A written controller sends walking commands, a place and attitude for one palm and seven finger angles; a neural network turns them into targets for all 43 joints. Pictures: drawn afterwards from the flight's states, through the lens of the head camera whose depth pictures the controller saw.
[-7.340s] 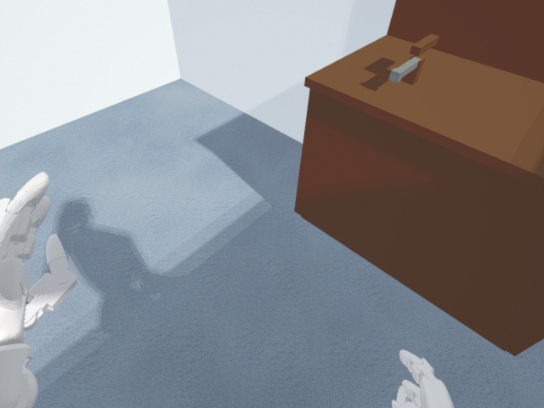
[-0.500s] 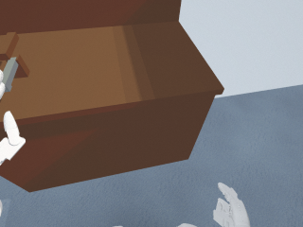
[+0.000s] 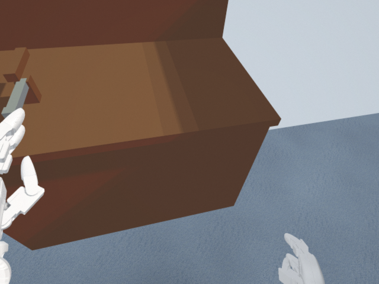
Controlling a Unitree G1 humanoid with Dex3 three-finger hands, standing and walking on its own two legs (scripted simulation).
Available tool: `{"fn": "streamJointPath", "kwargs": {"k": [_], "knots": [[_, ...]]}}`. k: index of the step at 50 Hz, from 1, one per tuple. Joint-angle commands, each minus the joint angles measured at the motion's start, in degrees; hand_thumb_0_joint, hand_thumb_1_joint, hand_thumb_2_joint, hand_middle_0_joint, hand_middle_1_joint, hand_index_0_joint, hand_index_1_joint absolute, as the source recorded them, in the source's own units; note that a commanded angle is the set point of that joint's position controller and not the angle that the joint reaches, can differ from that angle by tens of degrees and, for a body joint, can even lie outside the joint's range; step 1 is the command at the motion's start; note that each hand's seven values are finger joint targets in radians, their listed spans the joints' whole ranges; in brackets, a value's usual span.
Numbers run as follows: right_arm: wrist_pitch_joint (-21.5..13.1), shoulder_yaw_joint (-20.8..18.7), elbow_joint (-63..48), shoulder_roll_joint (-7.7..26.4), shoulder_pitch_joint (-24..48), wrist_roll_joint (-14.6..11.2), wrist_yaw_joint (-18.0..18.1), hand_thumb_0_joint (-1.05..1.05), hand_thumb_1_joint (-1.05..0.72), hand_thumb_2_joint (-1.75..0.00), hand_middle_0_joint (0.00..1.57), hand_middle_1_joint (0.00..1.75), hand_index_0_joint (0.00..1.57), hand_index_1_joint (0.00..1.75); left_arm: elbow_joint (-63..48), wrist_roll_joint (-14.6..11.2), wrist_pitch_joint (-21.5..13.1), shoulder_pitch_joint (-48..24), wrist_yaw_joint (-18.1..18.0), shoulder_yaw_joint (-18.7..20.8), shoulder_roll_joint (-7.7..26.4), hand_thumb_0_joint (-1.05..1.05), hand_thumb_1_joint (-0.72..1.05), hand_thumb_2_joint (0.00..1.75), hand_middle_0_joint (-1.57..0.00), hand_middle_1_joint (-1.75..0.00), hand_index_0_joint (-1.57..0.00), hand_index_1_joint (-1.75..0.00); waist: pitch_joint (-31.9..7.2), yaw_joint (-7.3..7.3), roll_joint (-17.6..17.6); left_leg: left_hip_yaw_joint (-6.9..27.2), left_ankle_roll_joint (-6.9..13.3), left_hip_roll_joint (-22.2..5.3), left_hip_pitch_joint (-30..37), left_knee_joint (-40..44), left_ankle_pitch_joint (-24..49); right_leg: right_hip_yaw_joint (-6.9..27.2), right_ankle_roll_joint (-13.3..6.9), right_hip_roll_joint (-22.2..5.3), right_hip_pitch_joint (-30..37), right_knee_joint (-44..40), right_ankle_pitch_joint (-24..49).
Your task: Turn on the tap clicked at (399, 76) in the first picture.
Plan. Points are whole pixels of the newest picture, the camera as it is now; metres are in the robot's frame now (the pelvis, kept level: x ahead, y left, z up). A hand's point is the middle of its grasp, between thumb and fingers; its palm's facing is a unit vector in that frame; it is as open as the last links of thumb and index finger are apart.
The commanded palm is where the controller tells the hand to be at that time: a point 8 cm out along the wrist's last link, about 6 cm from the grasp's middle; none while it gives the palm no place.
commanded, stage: come to a stop and stand still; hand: left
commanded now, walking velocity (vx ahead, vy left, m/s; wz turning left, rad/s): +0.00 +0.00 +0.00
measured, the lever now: (11, 114) +0.47 +0.47 +0.06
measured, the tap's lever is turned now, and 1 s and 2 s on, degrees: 0 0 0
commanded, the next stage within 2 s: look again from close up in 0.46 s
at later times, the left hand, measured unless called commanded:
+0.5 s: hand (21, 207) +0.18 +0.25 +0.17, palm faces +0.41 -0.81 -0.41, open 7.4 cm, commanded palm +0.13 +0.29 +0.18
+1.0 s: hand (33, 176) +0.25 +0.27 +0.15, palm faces +0.31 -0.87 -0.38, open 7.4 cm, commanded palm +0.18 +0.30 +0.18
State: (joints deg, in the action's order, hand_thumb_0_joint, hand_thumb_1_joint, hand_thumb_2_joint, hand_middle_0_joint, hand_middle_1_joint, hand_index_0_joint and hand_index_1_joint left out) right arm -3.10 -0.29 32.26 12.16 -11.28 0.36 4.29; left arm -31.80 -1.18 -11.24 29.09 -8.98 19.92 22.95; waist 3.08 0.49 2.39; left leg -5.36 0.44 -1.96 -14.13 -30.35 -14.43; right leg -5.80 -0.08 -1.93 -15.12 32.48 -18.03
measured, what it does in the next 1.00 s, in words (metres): stands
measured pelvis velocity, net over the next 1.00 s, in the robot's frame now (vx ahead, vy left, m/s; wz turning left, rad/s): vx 0.01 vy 0.03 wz -0.04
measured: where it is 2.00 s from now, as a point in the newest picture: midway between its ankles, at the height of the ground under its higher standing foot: outside the picture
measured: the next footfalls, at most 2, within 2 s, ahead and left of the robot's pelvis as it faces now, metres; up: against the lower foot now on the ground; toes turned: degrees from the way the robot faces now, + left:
left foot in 1.60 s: +0.11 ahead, +0.21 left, +0.00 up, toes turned -3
right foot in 1.78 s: +0.10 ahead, +0.04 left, +0.00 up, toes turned -10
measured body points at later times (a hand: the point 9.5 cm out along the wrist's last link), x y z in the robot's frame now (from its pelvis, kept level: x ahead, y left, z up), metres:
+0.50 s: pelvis -0.03 +0.00 +0.00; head -0.02 +0.01 +0.45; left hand +0.16 +0.29 +0.19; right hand +0.11 -0.22 -0.09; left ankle +0.02 +0.11 -0.73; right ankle +0.03 -0.10 -0.73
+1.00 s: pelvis +0.01 +0.03 +0.01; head +0.04 +0.07 +0.45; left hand +0.22 +0.32 +0.17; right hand +0.16 -0.21 -0.06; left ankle +0.02 +0.11 -0.73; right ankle +0.02 -0.10 -0.73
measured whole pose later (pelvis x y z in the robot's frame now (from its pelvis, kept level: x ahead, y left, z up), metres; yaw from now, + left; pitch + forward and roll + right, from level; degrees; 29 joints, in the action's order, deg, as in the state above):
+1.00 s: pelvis +0.01 +0.03 +0.01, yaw -3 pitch +0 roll -1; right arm -8.0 1.8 31.5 12.1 -14.2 1.0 2.7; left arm -25.8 -1.5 -10.3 24.2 -6.4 20.6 22.8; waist 3.9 0.3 3.5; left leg -3.5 3.0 0.5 -13.4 -27.2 -13.6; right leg -1.6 0.9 -0.3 -12.5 23.0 -10.1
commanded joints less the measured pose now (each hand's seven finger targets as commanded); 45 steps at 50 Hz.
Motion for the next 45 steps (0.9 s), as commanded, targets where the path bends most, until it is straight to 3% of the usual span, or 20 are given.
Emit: {"fn": "streamJointPath", "kwargs": {"k": [1, 4, 7, 10, 13, 20, 24, 26, 27, 28, 29, 30, 31, 32, 33, 37, 40, 42, 43, 45], "knots": [[-3.6, -1.6, -6.8, 6.4, 2.7, -0.4, -0.3, 0.00, -0.90, -0.90, 0.20, 0.30, 0.20, 0.30, -9.9, -0.2, -4.4, -4.1, -1.3, 6.7, 6.6, 0.00, 0.90, 0.90, -0.20, -0.30, -0.20, -0.30, -8.3, -0.90, -13.2, 9.1, 1.8, -10.5, -2.2, 8.1, 18.8, 2.6, 0.6, -0.6, 8.1, -4.8, 5.2], [-3.8, -1.5, -6.7, 6.2, 3.2, -0.8, -0.4, 0.00, -0.90, -0.90, 0.20, 0.30, 0.20, 0.30, -5.2, -0.5, -3.1, -4.7, -0.9, 4.7, 4.6, 0.00, 0.90, 0.90, -0.20, -0.30, -0.20, -0.30, -7.9, -0.61, -7.6, 6.1, -0.1, -7.1, -5.9, 7.6, 4.4, 5.6, 0.3, -2.3, 9.4, -6.9, 10.8], [-3.3, -1.2, -6.3, 6.0, 3.4, -0.6, -0.4, 0.00, -0.90, -0.90, 0.20, 0.30, 0.20, 0.30, -2.8, -0.5, -2.2, -7.3, -0.5, 2.9, 3.9, 0.00, 0.90, 0.90, -0.20, -0.30, -0.20, -0.30, -3.3, -0.43, -0.7, 4.8, -0.5, -3.6, -5.6, 5.3, -9.9, 11.4, -1.2, -5.1, 0.1, -14.4, -4.6], [-3.1, -0.7, -5.8, 5.5, 4.1, -0.1, 0.0, 0.00, -0.90, -0.90, 0.20, 0.30, 0.20, 0.30, -4.6, -0.1, -1.7, -11.6, -0.7, 2.4, 5.2, 0.00, 0.90, 0.90, -0.20, -0.30, -0.20, -0.30, -2.9, -0.26, 1.4, 4.4, -0.2, -2.4, -1.9, 2.4, -9.6, 13.0, -1.9, -7.1, -5.5, -18.4, -14.2], [-3.2, -0.5, -5.8, 5.7, 5.2, 0.2, 0.5, 0.00, -0.90, -0.90, 0.20, 0.30, 0.20, 0.30, -7.7, 0.3, -1.6, -14.6, -1.2, 4.1, 7.6, 0.00, 0.90, 0.90, -0.20, -0.30, -0.20, -0.30, -2.9, -0.45, -2.3, 5.3, 0.2, -2.7, -2.1, 5.0, -9.9, 11.0, -1.4, -5.8, -5.3, -17.4, -14.9], [-3.8, -0.4, -6.6, 5.2, 4.5, -0.1, 0.2, 0.00, -0.90, -0.90, 0.20, 0.30, 0.20, 0.30, -7.6, 0.3, -2.9, -6.3, -1.5, 5.9, 6.7, 0.00, 0.90, 0.90, -0.20, -0.30, -0.20, -0.30, -5.0, -1.31, -11.1, 11.3, 1.6, -7.6, -11.6, 16.5, -15.9, 4.7, 0.1, -0.2, 8.5, -6.6, -1.9], [-4.4, -0.7, -6.2, 5.2, 3.5, -0.4, -0.1, 0.00, -0.90, -0.90, 0.20, 0.30, 0.20, 0.30, -5.7, -0.1, -3.0, -3.5, -1.3, 5.1, 5.2, 0.00, 0.90, 0.90, -0.20, -0.30, -0.20, -0.30, -7.4, -0.90, -5.1, 8.0, 0.5, -5.4, -8.1, 10.5, -5.0, 6.5, -0.1, -1.6, 8.9, -9.1, 6.1], [-4.4, -0.7, -5.6, 5.3, 3.4, -0.4, -0.2, 0.00, -0.90, -0.90, 0.20, 0.30, 0.20, 0.30, -4.7, 0.1, -3.0, -3.6, -1.1, 4.8, 5.1, 0.00, 0.90, 0.90, -0.20, -0.30, -0.20, -0.30, -6.7, -0.83, -5.6, 7.3, 0.2, -5.1, -8.3, 10.6, -8.8, 7.7, -0.2, -2.1, 6.6, -10.5, 1.5], [-4.3, -0.9, -5.5, 5.5, 3.1, -0.5, -0.2, 0.00, -0.90, -0.90, 0.20, 0.30, 0.20, 0.30, -4.1, -0.1, -2.8, -3.5, -1.2, 4.7, 5.0, 0.00, 0.90, 0.90, -0.20, -0.30, -0.20, -0.30, -6.1, -0.85, -3.0, 7.1, 0.2, -4.7, -8.0, 9.4, -9.2, 8.7, -0.4, -2.5, 5.3, -11.7, -0.5], [-5.8, 5.9, -12.8, 8.3, -7.0, -2.8, 3.2, 0.00, -0.90, -0.90, 0.20, 0.30, 0.20, 0.30, -19.7, -0.3, -11.5, -61.0, -2.0, 25.1, 52.3, 0.00, 0.90, 0.90, -0.20, -0.30, -0.20, -0.30, -2.9, 2.64, -10.0, 5.4, 0.7, -1.4, -8.7, 7.5, -9.2, 6.3, 2.7, -0.3, 4.2, -9.2, -2.8], [-7.8, 2.5, -7.4, -0.1, 0.7, -3.1, 1.1, 0.00, -0.90, -0.90, 0.20, 0.30, 0.20, 0.30, 6.5, 0.4, -7.2, -38.2, -0.2, 18.1, 19.9, 0.00, 0.90, 0.90, -0.20, -0.30, -0.20, -0.30, -9.4, -1.38, -0.9, 5.9, 1.4, -4.6, -4.2, 5.0, -6.3, 4.5, 0.4, -2.3, -1.0, -8.4, -9.4], [-8.5, 0.8, -5.4, 4.4, 1.6, -0.3, -0.4, 0.00, -0.90, -0.90, 0.20, 0.30, 0.20, 0.30, 5.4, -0.7, -6.9, -31.9, 0.4, 16.5, 19.9, 0.00, 0.90, 0.90, -0.20, -0.30, -0.20, -0.30, -6.5, -2.33, 1.0, 4.7, 0.2, -3.1, -4.5, 4.9, -8.5, 9.7, -1.6, -1.5, 0.6, -12.4, -5.2], [-8.7, -0.4, -5.8, 7.0, -1.3, 0.1, -0.9, 0.00, -0.90, -0.90, 0.20, 0.30, 0.20, 0.30, 10.2, -0.2, -6.5, -29.3, 1.1, 12.1, 16.4, 0.00, 0.90, 0.90, -0.20, -0.30, -0.20, -0.30, -4.9, -2.12, 2.7, 3.2, -0.2, -0.8, -2.5, 0.8, -7.5, 14.7, -2.8, -4.5, -2.7, -15.8, -5.1], [-8.9, -0.5, -6.2, 6.5, -2.0, -0.2, -1.5, 0.00, -0.90, -0.90, 0.20, 0.30, 0.20, 0.30, 10.7, -0.8, -6.4, -24.5, 2.0, 7.7, 11.9, 0.00, 0.90, 0.90, -0.20, -0.30, -0.20, -0.30, -5.7, -2.36, 3.4, 3.3, -0.2, 0.9, -0.6, -2.2, -7.5, 17.5, -3.5, -7.3, -5.2, -18.1, -9.0], [-9.1, -0.7, -6.5, 6.2, -1.8, -0.4, -2.5, 0.00, -0.90, -0.90, 0.20, 0.30, 0.20, 0.30, 11.4, -1.8, -5.8, -19.2, 2.7, 3.6, 5.8, 0.00, 0.90, 0.90, -0.20, -0.30, -0.20, -0.30, -6.4, -2.50, 0.0, 3.2, 0.0, 1.0, 0.7, -2.5, -6.3, 18.3, -4.0, -8.1, -4.3, -18.4, -9.5], [-9.3, -0.5, -7.6, 6.7, 0.5, -0.9, -3.5, 0.00, -0.90, -0.90, 0.20, 0.30, 0.20, 0.30, -0.2, -1.0, -3.5, -11.9, 3.0, -1.0, 3.1, 0.00, 0.90, 0.90, -0.20, -0.30, -0.20, -0.30, -3.6, -2.14, 0.0, 4.0, 0.1, 1.0, 0.8, 3.9, -6.0, 12.6, -1.6, -4.0, -3.5, -18.6, -10.3], [-9.0, -0.4, -8.5, 7.2, 2.8, -0.5, -2.6, 0.00, -0.90, -0.90, 0.20, 0.30, 0.20, 0.30, -2.4, -0.5, -3.1, -10.0, 2.1, 4.9, 7.5, 0.00, 0.90, 0.90, -0.20, -0.30, -0.20, -0.30, -3.9, -2.32, 0.7, 6.2, 0.2, -0.7, -1.2, 9.7, -5.6, 8.6, -0.4, -0.6, -0.1, -16.6, -7.0], [-8.5, -0.3, -9.2, 7.1, 3.9, 0.0, -1.9, 0.00, -0.90, -0.90, 0.20, 0.30, 0.20, 0.30, -5.3, -0.3, -3.5, -10.9, 1.6, 8.5, 9.7, 0.00, 0.90, 0.90, -0.20, -0.30, -0.20, -0.30, -4.4, -2.01, -3.3, 7.3, 0.5, -1.4, -2.5, 12.2, -4.7, 7.3, -0.2, 0.5, 2.6, -14.6, -2.0], [-8.1, -0.3, -9.3, 7.5, 4.4, 0.4, -1.4, 0.00, -0.90, -0.90, 0.20, 0.30, 0.20, 0.30, -8.6, -0.1, -4.2, -13.6, 1.0, 12.5, 14.3, 0.00, 0.90, 0.90, -0.20, -0.30, -0.20, -0.30, -4.8, -2.08, -7.7, 8.2, 0.4, -1.6, -3.8, 13.7, -3.7, 6.6, -0.3, 1.0, 5.1, -12.8, 1.1], [-7.8, -0.1, -10.1, 6.6, 3.9, 0.3, -1.2, 0.00, -0.90, -0.90, 0.20, 0.30, 0.20, 0.30, -9.0, -0.7, -4.4, -12.1, 0.7, 11.0, 11.1, 0.00, 0.90, 0.90, -0.20, -0.30, -0.20, -0.30, -6.7, -2.08, -10.9, 8.4, 0.8, -2.4, -3.8, 13.5, 1.6, 5.5, -0.5, 1.2, 9.0, -10.3, 8.1]]}}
